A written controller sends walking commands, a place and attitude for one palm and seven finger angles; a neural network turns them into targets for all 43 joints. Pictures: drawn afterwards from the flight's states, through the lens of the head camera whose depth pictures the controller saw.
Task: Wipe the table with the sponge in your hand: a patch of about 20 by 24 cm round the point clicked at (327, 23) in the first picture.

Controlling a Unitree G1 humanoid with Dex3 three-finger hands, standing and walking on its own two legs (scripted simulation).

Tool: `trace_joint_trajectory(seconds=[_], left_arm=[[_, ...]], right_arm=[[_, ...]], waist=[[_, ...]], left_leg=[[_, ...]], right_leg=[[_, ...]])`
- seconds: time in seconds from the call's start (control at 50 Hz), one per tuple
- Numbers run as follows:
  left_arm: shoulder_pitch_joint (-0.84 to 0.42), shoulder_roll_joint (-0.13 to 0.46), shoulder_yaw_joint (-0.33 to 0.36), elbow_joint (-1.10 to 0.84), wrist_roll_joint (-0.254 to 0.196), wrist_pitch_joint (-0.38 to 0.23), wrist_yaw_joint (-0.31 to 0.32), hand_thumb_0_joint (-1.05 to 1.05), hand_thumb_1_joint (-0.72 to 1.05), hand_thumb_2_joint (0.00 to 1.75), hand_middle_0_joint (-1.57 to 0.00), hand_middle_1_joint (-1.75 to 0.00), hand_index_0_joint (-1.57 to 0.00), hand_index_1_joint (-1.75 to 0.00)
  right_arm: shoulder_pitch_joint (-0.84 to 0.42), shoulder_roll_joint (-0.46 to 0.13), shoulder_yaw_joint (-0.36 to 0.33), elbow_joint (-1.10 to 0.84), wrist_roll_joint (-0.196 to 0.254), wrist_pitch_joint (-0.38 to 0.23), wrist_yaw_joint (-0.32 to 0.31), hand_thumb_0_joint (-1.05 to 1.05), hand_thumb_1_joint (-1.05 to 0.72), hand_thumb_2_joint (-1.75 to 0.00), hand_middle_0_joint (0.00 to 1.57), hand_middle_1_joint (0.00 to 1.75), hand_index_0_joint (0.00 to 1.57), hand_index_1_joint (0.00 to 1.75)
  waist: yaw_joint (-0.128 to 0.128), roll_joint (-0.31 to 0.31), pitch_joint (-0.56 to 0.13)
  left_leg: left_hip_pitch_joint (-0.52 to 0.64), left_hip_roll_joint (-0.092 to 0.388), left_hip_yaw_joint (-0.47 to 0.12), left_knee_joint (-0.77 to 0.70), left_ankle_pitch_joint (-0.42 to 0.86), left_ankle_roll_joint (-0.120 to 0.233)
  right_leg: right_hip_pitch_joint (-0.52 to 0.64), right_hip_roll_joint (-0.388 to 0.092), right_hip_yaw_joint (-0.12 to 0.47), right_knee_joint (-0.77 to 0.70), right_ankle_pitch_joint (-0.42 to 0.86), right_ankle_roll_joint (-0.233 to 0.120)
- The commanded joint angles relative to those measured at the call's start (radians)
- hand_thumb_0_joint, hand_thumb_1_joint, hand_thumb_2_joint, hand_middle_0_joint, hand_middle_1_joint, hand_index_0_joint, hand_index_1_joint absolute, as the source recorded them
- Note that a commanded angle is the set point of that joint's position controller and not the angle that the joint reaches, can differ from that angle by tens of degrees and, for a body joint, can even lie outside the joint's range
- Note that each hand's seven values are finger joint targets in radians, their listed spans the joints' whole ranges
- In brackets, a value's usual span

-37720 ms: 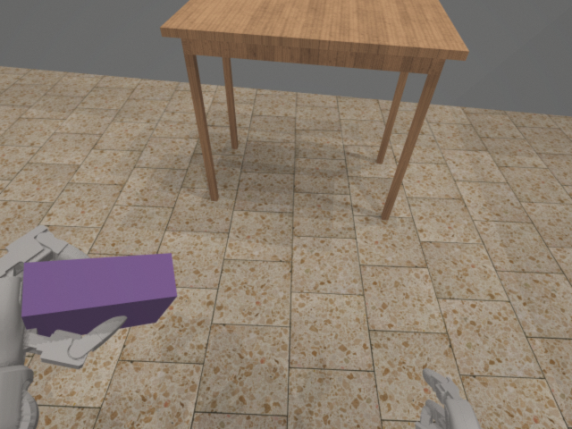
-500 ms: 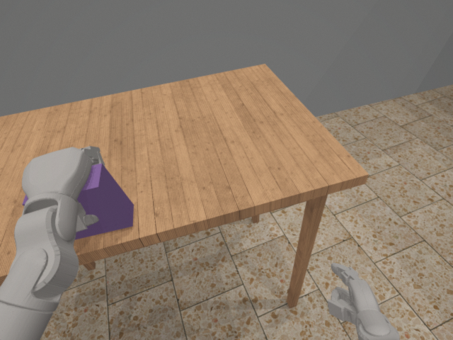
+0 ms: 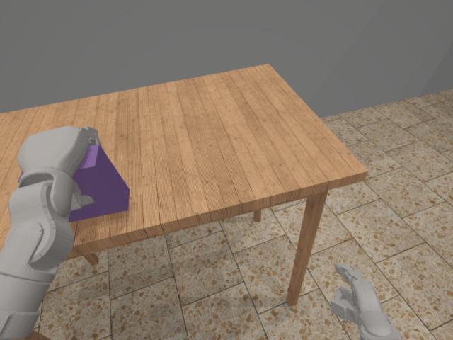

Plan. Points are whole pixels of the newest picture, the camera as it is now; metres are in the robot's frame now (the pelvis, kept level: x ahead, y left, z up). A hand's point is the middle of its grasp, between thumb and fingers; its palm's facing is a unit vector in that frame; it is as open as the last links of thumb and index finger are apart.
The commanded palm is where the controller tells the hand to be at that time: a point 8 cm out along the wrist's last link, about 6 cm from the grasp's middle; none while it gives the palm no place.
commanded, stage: lift the sponge slowly off the table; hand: left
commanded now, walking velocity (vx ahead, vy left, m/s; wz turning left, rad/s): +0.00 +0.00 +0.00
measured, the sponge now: (87, 193) +0.29 +0.30 +0.13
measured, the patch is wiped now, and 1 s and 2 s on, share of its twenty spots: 1.00 1.00 1.00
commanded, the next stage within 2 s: bring the sponge back beside the body in 0.92 s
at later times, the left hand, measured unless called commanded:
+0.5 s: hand (68, 153) +0.30 +0.30 +0.22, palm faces +0.15 -0.02 -0.99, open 9.1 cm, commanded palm +0.25 +0.30 +0.29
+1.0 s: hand (64, 136) +0.31 +0.31 +0.24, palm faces +0.18 -0.03 -0.98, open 9.1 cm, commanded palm +0.26 +0.30 +0.31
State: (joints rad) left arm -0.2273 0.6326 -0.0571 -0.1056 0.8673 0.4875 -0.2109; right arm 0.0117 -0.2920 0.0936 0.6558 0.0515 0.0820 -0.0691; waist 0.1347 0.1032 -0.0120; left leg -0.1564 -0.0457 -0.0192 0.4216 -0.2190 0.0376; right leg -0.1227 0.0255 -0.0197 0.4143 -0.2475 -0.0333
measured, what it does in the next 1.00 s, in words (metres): stands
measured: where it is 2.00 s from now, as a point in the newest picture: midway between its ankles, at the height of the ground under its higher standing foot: outside the picture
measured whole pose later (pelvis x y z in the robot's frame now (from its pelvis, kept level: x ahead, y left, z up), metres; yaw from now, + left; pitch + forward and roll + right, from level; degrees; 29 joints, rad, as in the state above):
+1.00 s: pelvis -0.01 +0.01 +0.00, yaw +0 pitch -1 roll +0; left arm -0.44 0.68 -0.07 -0.05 0.86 0.56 -0.31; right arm 0.02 -0.29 0.10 0.64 0.07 0.10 -0.05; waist 0.14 0.11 -0.03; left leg -0.19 -0.06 -0.01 0.43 -0.21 0.05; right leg -0.16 0.01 -0.01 0.43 -0.24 -0.02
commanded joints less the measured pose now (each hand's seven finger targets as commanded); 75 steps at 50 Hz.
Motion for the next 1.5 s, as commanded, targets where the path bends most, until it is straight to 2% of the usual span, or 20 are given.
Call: trace_joint_trajectory(seconds=[0.0, 0.06, 0.1, 0.28, 0.46, 0.5, 0.76, 0.82, 0.88, 0.98, 1.06, 1.08, 1.1, 1.14, 1.2, 1.26, 1.3, 1.36, 1.4, 1.48], left_arm=[[-0.351, 0.291, 0.187, -0.144, 0.047, -0.014, 0.055, 0.00, 0.10, 1.30, -1.20, -1.60, -1.20, -1.60], [-0.387, 0.308, 0.204, -0.192, 0.040, -0.008, 0.060, 0.00, 0.10, 1.30, -1.20, -1.60, -1.20, -1.60], [-0.360, 0.270, 0.174, -0.155, 0.034, 0.004, 0.058, 0.00, 0.10, 1.30, -1.20, -1.60, -1.20, -1.60], [-0.477, 0.311, 0.166, -0.120, 0.049, 0.029, 0.029, 0.00, 0.10, 1.30, -1.20, -1.60, -1.20, -1.60], [-0.562, 0.331, 0.163, -0.171, 0.047, 0.020, -0.006, 0.00, 0.10, 1.30, -1.20, -1.60, -1.20, -1.60], [-0.530, 0.300, 0.144, -0.084, 0.044, 0.029, -0.013, 0.00, 0.10, 1.30, -1.20, -1.60, -1.20, -1.60], [-0.578, 0.353, 0.189, -0.141, 0.032, 0.052, -0.028, 0.00, 0.10, 1.30, -1.20, -1.60, -1.20, -1.60], [-0.590, 0.311, 0.138, -0.072, 0.030, 0.060, -0.040, 0.00, 0.10, 1.30, -1.20, -1.60, -1.20, -1.60], [-0.607, 0.328, 0.146, -0.123, 0.043, 0.061, -0.045, 0.00, 0.10, 1.30, -1.20, -1.60, -1.20, -1.60], [-0.656, 0.302, 0.108, -0.143, 0.047, 0.061, -0.054, 0.00, 0.10, 1.30, -1.20, -1.60, -1.20, -1.60], [-0.582, 0.346, 0.176, -0.249, 0.033, 0.054, -0.038, 0.00, 0.10, 1.30, -1.20, -1.60, -1.20, -1.60], [-0.573, 0.332, 0.170, -0.246, 0.047, 0.055, -0.037, 0.00, 0.10, 1.30, -1.20, -1.60, -1.20, -1.60], [-0.509, 0.295, 0.161, -0.229, 0.021, 0.059, -0.035, 0.00, 0.10, 1.30, -1.20, -1.60, -1.20, -1.60], [-0.474, 0.343, 0.215, -0.267, 0.007, 0.059, -0.025, 0.00, 0.10, 1.30, -1.20, -1.60, -1.20, -1.60], [-0.425, 0.305, 0.206, -0.275, -0.008, 0.069, -0.010, 0.00, 0.10, 1.30, -1.20, -1.60, -1.20, -1.60], [-0.375, 0.341, 0.252, -0.335, -0.026, 0.076, 0.001, 0.00, 0.10, 1.30, -1.20, -1.60, -1.20, -1.60], [-0.343, 0.299, 0.219, -0.301, -0.028, 0.086, 0.002, 0.00, 0.10, 1.30, -1.20, -1.60, -1.20, -1.60], [-0.352, 0.298, 0.215, -0.427, -0.043, 0.093, 0.009, 0.00, 0.10, 1.30, -1.20, -1.60, -1.20, -1.60], [-0.309, 0.270, 0.196, -0.369, -0.042, 0.102, 0.013, 0.00, 0.10, 1.30, -1.20, -1.60, -1.20, -1.60], [-0.359, 0.311, 0.215, -0.446, -0.016, 0.101, 0.025, 0.00, 0.10, 1.30, -1.20, -1.60, -1.20, -1.60]], right_arm=[[-0.216, -0.084, -0.042, -0.168, -0.004, -0.062, -0.005, 0.00, -0.90, -0.90, 0.20, 0.30, 0.20, 0.30], [-0.247, -0.086, -0.041, -0.188, 0.003, -0.059, 0.005, 0.00, -0.90, -0.90, 0.20, 0.30, 0.20, 0.30], [-0.234, -0.080, -0.042, -0.174, 0.001, -0.059, 0.008, 0.00, -0.90, -0.90, 0.20, 0.30, 0.20, 0.30], [-0.234, -0.089, -0.036, -0.183, 0.004, -0.061, 0.000, 0.00, -0.90, -0.90, 0.20, 0.30, 0.20, 0.30], [-0.245, -0.088, -0.041, -0.195, 0.009, -0.067, -0.002, 0.00, -0.90, -0.90, 0.20, 0.30, 0.20, 0.30], [-0.226, -0.080, -0.037, -0.174, 0.007, -0.063, 0.000, 0.00, -0.90, -0.90, 0.20, 0.30, 0.20, 0.30], [-0.241, -0.088, -0.038, -0.199, 0.009, -0.048, 0.011, 0.00, -0.90, -0.90, 0.20, 0.30, 0.20, 0.30], [-0.228, -0.087, -0.034, -0.188, 0.010, -0.037, 0.010, 0.00, -0.90, -0.90, 0.20, 0.30, 0.20, 0.30], [-0.227, -0.085, -0.032, -0.210, 0.011, -0.049, 0.009, 0.00, -0.90, -0.90, 0.20, 0.30, 0.20, 0.30], [-0.227, -0.080, -0.028, -0.214, 0.014, -0.059, 0.005, 0.00, -0.90, -0.90, 0.20, 0.30, 0.20, 0.30], [-0.247, -0.083, -0.037, -0.218, 0.012, -0.057, 0.012, 0.00, -0.90, -0.90, 0.20, 0.30, 0.20, 0.30], [-0.234, -0.072, -0.032, -0.221, 0.007, -0.059, 0.015, 0.00, -0.90, -0.90, 0.20, 0.30, 0.20, 0.30], [-0.240, -0.066, -0.033, -0.209, 0.011, -0.048, 0.019, 0.00, -0.90, -0.90, 0.20, 0.30, 0.20, 0.30], [-0.248, -0.077, -0.038, -0.212, 0.007, -0.034, 0.022, 0.00, -0.90, -0.90, 0.20, 0.30, 0.20, 0.30], [-0.254, -0.065, -0.031, -0.212, 0.010, -0.026, 0.028, 0.00, -0.90, -0.90, 0.20, 0.30, 0.20, 0.30], [-0.275, -0.076, -0.033, -0.225, 0.013, -0.017, 0.028, 0.00, -0.90, -0.90, 0.20, 0.30, 0.20, 0.30], [-0.259, -0.066, -0.029, -0.213, 0.012, -0.012, 0.028, 0.00, -0.90, -0.90, 0.20, 0.30, 0.20, 0.30], [-0.293, -0.069, -0.026, -0.240, 0.020, -0.020, 0.027, 0.00, -0.90, -0.90, 0.20, 0.30, 0.20, 0.30], [-0.269, -0.062, -0.025, -0.222, 0.014, -0.020, 0.021, 0.00, -0.90, -0.90, 0.20, 0.30, 0.20, 0.30], [-0.284, -0.063, -0.018, -0.244, 0.009, -0.030, 0.013, 0.00, -0.90, -0.90, 0.20, 0.30, 0.20, 0.30]], waist=[[0.004, -0.046, -0.249], [0.014, 0.001, -0.258], [0.008, -0.037, -0.242], [0.008, -0.063, -0.250], [0.005, 0.022, -0.301], [-0.002, -0.048, -0.241], [0.017, -0.025, -0.303], [0.004, -0.062, -0.236], [0.015, -0.051, -0.311], [0.005, -0.036, -0.305], [0.022, 0.030, -0.362], [0.033, -0.033, -0.365], [0.020, -0.038, -0.315], [0.034, -0.048, -0.302], [0.027, -0.061, -0.280], [0.037, -0.035, -0.290], [0.022, -0.065, -0.259], [0.024, 0.008, -0.280], [0.019, -0.038, -0.241], [0.038, -0.034, -0.285]], left_leg=[[0.024, 0.003, -0.014, -0.038, 0.264, 0.000], [0.024, 0.006, -0.022, -0.050, 0.234, -0.006], [0.015, 0.003, -0.012, -0.043, 0.261, -0.005], [0.000, 0.005, -0.010, -0.045, 0.200, -0.003], [0.034, 0.007, -0.026, -0.044, 0.226, -0.002], [0.007, 0.010, -0.020, -0.045, 0.233, -0.003], [0.024, 0.018, -0.021, -0.039, 0.257, -0.006], [-0.008, 0.019, -0.013, -0.050, 0.218, -0.009], [0.009, 0.013, -0.012, -0.030, 0.269, -0.006], [0.021, 0.016, -0.022, -0.037, 0.258, -0.004], [0.057, 0.020, -0.030, -0.029, 0.307, -0.004], [0.039, 0.015, -0.026, -0.020, 0.354, -0.006], [0.036, 0.021, -0.023, -0.030, 0.341, -0.008], [0.023, 0.019, -0.022, -0.035, 0.320, -0.009], [0.021, 0.026, -0.014, -0.035, 0.318, -0.012], [0.031, 0.029, -0.019, -0.031, 0.308, -0.013], [0.024, 0.029, -0.010, -0.031, 0.314, -0.014], [0.051, 0.030, -0.021, -0.035, 0.303, -0.012], [0.035, 0.028, -0.013, -0.040, 0.293, -0.012], [0.037, 0.021, -0.016, -0.031, 0.277, -0.010]], right_leg=[[0.099, -0.001, 0.050, -0.031, 0.224, -0.034], [0.093, 0.006, 0.066, -0.034, 0.191, -0.041], [0.095, -0.001, 0.051, -0.027, 0.220, -0.034], [0.074, -0.009, 0.051, -0.031, 0.148, -0.030], [0.084, -0.003, 0.062, -0.027, 0.183, -0.040], [0.066, -0.008, 0.041, -0.028, 0.186, -0.031], [0.079, -0.006, 0.059, -0.020, 0.213, -0.037], [0.047, -0.013, 0.038, -0.029, 0.174, -0.026], [0.081, -0.017, 0.042, -0.007, 0.216, -0.033], [0.063, -0.015, 0.033, -0.011, 0.187, -0.033], [0.093, -0.004, 0.056, -0.003, 0.237, -0.043], [0.110, -0.011, 0.040, 0.017, 0.263, -0.041], [0.089, -0.006, 0.035, 0.003, 0.258, -0.034], [0.092, -0.008, 0.046, 0.002, 0.261, -0.034], [0.081, -0.005, 0.047, -0.001, 0.249, -0.033], [0.077, 0.003, 0.069, -0.005, 0.251, -0.037], [0.068, -0.001, 0.053, -0.005, 0.250, -0.031], [0.062, 0.009, 0.063, -0.008, 0.236, -0.035], [0.057, 0.003, 0.046, -0.012, 0.221, -0.029], [0.076, -0.003, 0.065, -0.004, 0.195, -0.038]])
